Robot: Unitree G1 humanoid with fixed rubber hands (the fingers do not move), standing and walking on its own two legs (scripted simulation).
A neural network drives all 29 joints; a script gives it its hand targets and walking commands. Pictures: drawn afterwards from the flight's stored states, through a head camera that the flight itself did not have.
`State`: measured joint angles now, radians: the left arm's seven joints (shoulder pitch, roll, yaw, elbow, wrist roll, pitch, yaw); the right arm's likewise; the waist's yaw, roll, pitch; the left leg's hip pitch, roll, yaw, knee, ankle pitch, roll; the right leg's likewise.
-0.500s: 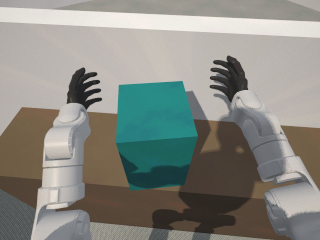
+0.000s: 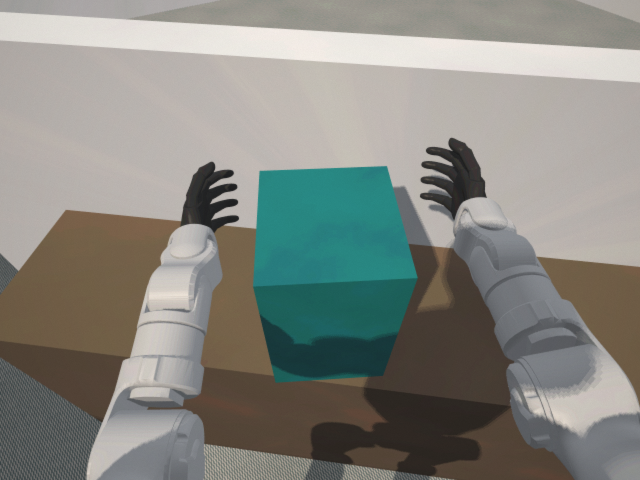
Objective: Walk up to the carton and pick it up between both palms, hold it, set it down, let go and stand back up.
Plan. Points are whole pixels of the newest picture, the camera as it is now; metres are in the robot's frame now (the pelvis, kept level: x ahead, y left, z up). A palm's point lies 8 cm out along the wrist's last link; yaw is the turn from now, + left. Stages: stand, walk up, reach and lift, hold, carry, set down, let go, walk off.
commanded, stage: reach and lift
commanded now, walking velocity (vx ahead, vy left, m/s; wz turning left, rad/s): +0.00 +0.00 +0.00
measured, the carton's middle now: (326, 282) +0.39 +0.05 -0.01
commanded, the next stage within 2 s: none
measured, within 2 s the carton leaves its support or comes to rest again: neither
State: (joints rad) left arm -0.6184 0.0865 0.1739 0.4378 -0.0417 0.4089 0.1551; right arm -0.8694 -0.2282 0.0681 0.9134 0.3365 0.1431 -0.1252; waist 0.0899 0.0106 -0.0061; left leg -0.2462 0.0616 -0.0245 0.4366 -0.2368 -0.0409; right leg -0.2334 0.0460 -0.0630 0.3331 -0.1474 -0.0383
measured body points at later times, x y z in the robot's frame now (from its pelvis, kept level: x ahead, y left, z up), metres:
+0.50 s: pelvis +0.00 +0.00 -0.01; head +0.04 +0.01 +0.44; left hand +0.38 +0.20 +0.03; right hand +0.44 -0.11 +0.05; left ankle -0.01 +0.14 -0.74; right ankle +0.01 -0.10 -0.74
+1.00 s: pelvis +0.00 +0.01 -0.01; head +0.07 +0.01 +0.43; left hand +0.40 +0.18 +0.03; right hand +0.45 -0.08 +0.04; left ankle -0.01 +0.14 -0.74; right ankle +0.01 -0.10 -0.74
